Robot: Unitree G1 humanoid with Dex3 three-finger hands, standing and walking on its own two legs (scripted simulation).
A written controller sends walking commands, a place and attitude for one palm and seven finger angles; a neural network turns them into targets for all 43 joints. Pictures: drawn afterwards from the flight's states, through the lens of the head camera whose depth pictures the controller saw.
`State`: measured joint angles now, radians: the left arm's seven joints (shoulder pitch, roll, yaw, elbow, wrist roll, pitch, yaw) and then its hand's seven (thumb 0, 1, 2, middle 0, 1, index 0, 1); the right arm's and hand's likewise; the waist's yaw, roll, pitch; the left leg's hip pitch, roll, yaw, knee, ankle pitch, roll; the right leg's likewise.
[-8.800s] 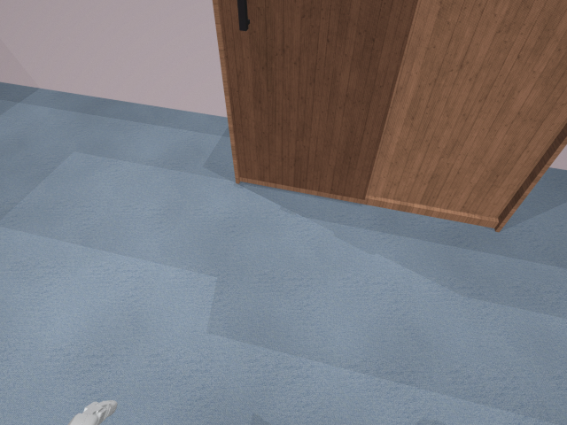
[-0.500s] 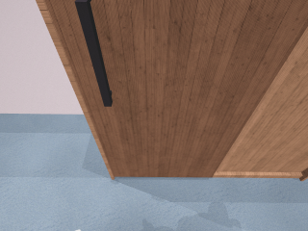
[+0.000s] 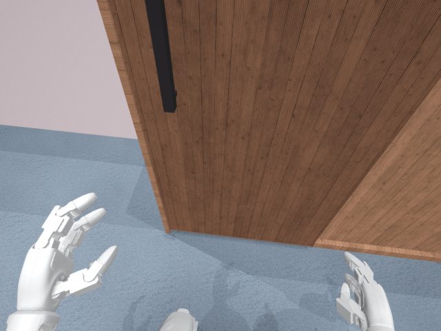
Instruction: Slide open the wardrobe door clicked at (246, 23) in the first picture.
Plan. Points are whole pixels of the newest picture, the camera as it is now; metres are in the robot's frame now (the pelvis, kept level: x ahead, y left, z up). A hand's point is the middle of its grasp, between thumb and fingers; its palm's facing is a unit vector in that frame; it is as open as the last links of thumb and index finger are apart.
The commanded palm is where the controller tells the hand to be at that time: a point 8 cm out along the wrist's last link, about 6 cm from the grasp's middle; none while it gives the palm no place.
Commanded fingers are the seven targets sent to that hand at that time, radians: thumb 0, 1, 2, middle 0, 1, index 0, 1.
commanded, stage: raise the hand with hooked fingers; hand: left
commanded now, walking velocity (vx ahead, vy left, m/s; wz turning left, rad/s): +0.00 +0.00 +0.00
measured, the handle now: (163, 35) +0.56 +0.18 +0.24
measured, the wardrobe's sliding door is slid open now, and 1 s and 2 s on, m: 0.00 0.00 0.00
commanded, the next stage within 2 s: move the hooked fingers beside the handle in 1.52 s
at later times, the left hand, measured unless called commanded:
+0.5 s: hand (75, 205) +0.26 +0.26 +0.12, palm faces -0.02 -1.00 -0.05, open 12.5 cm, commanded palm +0.23 +0.31 +0.14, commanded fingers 0.00 -0.38 0.35 -0.29 -1.12 -0.29 -1.12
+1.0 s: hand (22, 142) +0.29 +0.30 +0.22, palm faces +0.07 -0.99 -0.07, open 14.0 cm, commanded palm +0.26 +0.34 +0.21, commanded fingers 0.00 -0.50 0.30 -0.30 -1.20 -0.30 -1.20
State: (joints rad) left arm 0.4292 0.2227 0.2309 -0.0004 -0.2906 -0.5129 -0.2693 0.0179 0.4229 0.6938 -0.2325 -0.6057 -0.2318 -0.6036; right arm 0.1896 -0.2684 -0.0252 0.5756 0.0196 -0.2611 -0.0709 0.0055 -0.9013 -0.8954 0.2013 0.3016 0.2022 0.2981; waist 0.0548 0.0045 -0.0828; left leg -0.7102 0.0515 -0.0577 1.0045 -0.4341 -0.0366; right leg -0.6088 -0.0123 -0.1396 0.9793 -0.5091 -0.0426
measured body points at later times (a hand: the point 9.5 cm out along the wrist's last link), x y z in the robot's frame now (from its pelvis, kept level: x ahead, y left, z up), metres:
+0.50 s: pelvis +0.01 +0.03 +0.03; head +0.03 +0.03 +0.48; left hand +0.25 +0.31 +0.13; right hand +0.17 -0.23 -0.04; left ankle +0.04 +0.14 -0.68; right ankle +0.00 -0.09 -0.68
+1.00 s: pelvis +0.01 +0.03 +0.05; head +0.01 +0.02 +0.50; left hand +0.28 +0.36 +0.22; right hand +0.20 -0.19 -0.02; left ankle +0.04 +0.14 -0.68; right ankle +0.00 -0.09 -0.68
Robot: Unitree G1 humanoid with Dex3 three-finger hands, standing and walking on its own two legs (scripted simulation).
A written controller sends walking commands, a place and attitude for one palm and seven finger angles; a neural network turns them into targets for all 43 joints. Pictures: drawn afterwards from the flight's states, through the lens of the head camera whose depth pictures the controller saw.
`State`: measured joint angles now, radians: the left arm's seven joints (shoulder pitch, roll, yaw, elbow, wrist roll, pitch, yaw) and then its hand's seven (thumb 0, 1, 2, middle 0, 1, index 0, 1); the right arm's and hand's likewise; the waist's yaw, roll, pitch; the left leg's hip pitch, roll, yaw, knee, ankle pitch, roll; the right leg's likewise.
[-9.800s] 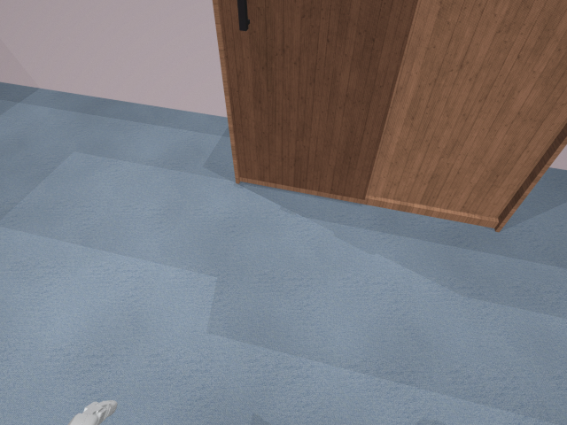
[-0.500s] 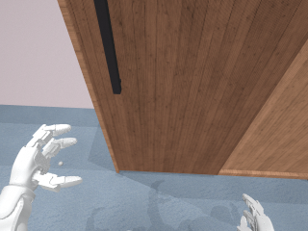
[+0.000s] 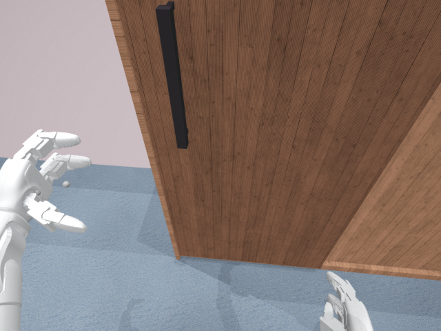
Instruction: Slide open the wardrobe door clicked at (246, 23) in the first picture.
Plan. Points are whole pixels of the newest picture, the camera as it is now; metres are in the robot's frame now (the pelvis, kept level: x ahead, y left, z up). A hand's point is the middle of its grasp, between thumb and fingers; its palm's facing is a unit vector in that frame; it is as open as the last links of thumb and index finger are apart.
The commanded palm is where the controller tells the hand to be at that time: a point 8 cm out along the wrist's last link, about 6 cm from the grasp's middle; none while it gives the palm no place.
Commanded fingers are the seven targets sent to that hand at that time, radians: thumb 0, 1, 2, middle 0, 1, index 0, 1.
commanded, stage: raise the hand with hooked fingers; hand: left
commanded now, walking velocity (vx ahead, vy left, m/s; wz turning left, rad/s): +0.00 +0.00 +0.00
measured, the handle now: (177, 85) +0.54 +0.17 +0.18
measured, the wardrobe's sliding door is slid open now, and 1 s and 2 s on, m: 0.00 0.00 0.00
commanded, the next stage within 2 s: move the hooked fingers beside the handle in 0.52 s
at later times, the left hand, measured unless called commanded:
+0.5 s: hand (87, 183) +0.28 +0.25 +0.15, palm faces +0.08 -1.00 -0.04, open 14.0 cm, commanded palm +0.25 +0.30 +0.16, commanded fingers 0.00 -0.50 0.30 -0.30 -1.20 -0.30 -1.20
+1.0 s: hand (103, 166) +0.32 +0.24 +0.15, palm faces +0.04 -1.00 -0.01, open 14.0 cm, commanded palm +0.30 +0.29 +0.15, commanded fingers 0.00 -0.50 0.30 -0.30 -1.20 -0.30 -1.20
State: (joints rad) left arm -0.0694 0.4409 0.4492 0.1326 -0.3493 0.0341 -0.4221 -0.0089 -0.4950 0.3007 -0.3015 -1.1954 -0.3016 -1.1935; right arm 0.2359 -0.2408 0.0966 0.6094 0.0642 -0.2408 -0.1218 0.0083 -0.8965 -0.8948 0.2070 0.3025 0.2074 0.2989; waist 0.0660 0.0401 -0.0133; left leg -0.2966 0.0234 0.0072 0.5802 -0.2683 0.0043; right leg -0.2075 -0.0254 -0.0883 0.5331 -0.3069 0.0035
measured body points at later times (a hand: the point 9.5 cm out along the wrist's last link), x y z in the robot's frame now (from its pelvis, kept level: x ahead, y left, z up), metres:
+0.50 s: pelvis +0.00 -0.02 +0.00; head -0.01 -0.04 +0.45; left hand +0.27 +0.31 +0.16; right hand +0.19 -0.26 -0.07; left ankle +0.03 +0.11 -0.73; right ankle -0.01 -0.12 -0.73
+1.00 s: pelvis +0.00 -0.01 +0.00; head +0.00 -0.03 +0.45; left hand +0.31 +0.30 +0.16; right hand +0.17 -0.26 -0.08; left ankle +0.03 +0.11 -0.73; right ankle -0.01 -0.12 -0.73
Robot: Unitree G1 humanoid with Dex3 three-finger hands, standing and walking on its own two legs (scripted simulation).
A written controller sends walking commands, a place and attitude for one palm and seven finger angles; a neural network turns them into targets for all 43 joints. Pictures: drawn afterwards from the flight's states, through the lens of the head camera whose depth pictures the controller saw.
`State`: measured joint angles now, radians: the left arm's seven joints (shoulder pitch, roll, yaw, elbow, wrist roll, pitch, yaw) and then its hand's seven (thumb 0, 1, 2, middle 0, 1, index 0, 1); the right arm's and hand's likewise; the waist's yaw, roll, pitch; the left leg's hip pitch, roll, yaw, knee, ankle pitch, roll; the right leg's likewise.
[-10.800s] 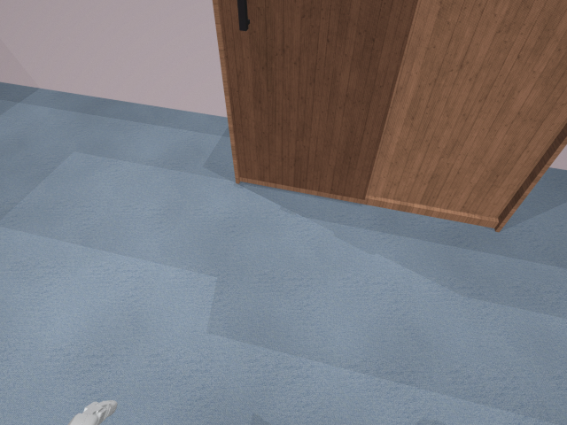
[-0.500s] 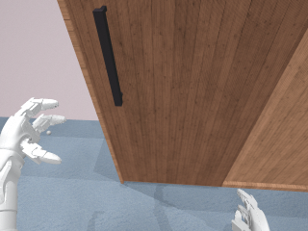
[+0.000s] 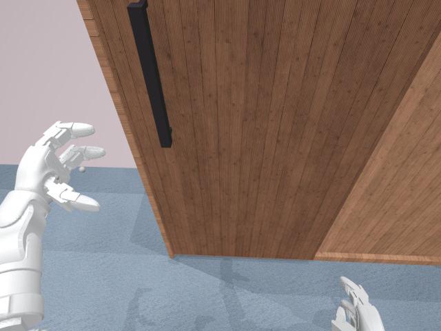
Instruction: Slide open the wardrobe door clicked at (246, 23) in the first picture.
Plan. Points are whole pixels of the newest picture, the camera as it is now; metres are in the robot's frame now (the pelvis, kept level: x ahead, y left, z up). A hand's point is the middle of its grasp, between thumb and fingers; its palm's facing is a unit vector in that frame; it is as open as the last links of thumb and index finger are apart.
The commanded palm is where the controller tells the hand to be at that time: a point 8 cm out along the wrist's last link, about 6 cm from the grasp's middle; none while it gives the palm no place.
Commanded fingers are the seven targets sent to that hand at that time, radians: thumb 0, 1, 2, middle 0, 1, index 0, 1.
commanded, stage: move the hooked fingers beside the handle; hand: left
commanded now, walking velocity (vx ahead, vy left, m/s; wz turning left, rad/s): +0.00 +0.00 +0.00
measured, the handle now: (156, 83) +0.54 +0.19 +0.18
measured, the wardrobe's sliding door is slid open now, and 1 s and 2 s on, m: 0.00 0.00 0.00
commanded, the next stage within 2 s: none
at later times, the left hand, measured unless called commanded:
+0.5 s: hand (107, 145) +0.39 +0.25 +0.15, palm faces +0.05 -1.00 -0.01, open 14.0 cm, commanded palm +0.36 +0.30 +0.15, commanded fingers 0.00 -0.50 0.30 -0.30 -1.20 -0.30 -1.20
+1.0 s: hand (121, 126) +0.45 +0.25 +0.14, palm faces +0.04 -1.00 +0.01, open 14.0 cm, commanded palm +0.43 +0.30 +0.14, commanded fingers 0.00 -0.50 0.30 -0.30 -1.20 -0.30 -1.20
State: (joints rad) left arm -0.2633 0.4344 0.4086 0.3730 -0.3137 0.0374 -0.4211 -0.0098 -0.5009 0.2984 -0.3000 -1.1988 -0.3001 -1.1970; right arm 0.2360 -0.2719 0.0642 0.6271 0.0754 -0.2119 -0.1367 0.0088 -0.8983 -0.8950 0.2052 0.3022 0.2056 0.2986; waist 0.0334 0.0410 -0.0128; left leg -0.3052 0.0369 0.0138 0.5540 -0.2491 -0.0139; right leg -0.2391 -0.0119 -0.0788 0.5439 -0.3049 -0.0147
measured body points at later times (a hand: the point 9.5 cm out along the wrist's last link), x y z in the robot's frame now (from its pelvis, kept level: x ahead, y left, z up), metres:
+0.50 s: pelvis +0.01 +0.01 +0.00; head +0.02 +0.00 +0.45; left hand +0.38 +0.30 +0.15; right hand +0.15 -0.24 -0.09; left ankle +0.03 +0.13 -0.73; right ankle -0.01 -0.11 -0.73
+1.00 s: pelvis +0.01 +0.01 -0.01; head +0.05 +0.01 +0.44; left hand +0.44 +0.30 +0.14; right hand +0.09 -0.27 -0.11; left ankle +0.03 +0.13 -0.73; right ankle -0.01 -0.11 -0.73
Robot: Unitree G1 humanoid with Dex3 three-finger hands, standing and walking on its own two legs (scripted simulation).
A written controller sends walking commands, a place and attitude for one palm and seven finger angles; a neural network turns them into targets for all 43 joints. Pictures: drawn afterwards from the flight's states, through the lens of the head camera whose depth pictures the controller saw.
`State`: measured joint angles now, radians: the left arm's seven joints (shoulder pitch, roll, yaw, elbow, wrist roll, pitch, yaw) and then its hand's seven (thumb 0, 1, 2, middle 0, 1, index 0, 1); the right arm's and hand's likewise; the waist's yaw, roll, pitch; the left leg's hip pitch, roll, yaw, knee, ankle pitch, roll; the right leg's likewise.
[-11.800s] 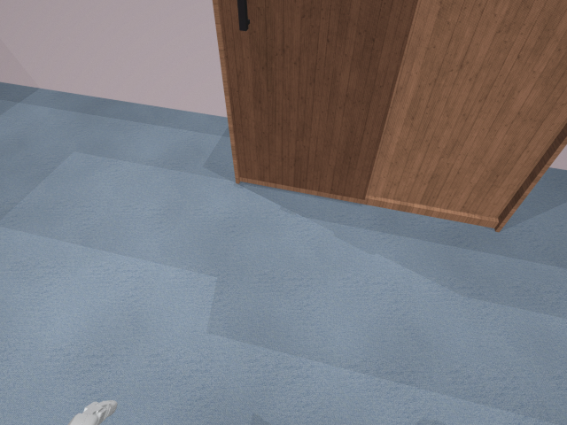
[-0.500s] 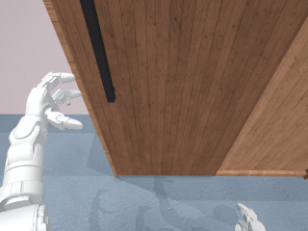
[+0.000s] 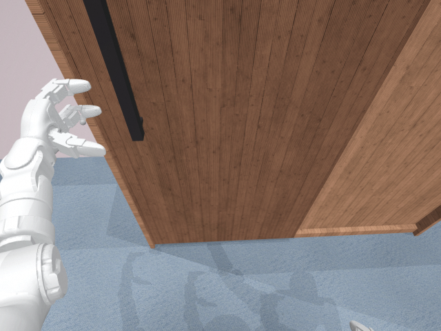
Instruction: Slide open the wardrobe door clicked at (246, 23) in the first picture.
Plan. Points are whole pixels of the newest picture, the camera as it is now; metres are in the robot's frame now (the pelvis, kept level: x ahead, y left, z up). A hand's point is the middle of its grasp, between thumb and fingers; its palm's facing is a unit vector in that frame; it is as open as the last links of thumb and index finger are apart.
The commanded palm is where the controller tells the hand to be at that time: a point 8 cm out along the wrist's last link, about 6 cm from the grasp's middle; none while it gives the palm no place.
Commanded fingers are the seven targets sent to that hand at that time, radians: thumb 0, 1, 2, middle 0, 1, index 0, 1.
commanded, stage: move the hooked fingers beside the handle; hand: left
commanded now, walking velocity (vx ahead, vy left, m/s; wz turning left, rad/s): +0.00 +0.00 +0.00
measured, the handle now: (121, 69) +0.53 +0.19 +0.19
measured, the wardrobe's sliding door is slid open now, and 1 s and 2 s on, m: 0.00 0.00 0.00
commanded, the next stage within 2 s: feel for the door with the fingertips in 1.10 s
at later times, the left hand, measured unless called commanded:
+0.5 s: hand (84, 113) +0.46 +0.26 +0.14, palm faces +0.06 -1.00 +0.02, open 14.0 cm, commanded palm +0.43 +0.30 +0.14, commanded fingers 0.00 -0.50 0.30 -0.30 -1.20 -0.30 -1.20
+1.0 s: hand (87, 111) +0.46 +0.25 +0.15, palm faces +0.07 -1.00 -0.01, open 14.0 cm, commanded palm +0.43 +0.29 +0.14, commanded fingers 0.00 -0.50 0.30 -0.30 -1.20 -0.30 -1.20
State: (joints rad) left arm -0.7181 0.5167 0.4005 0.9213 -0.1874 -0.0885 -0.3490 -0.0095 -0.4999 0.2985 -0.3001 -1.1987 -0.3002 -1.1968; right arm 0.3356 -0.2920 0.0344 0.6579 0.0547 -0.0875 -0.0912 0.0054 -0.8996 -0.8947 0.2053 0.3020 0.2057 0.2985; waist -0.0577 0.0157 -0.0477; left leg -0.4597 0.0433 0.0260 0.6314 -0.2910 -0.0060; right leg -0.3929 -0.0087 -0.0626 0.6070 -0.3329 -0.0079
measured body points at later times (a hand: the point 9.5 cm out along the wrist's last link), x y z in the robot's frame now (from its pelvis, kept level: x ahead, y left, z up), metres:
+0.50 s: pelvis +0.01 +0.01 +0.00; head +0.06 +0.02 +0.44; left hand +0.46 +0.31 +0.14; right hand +0.03 -0.26 -0.12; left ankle +0.01 +0.12 -0.73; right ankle -0.02 -0.11 -0.73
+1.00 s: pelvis +0.00 +0.01 -0.01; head +0.05 +0.02 +0.44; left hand +0.45 +0.30 +0.16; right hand +0.07 -0.26 -0.11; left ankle +0.01 +0.12 -0.73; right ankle -0.02 -0.11 -0.73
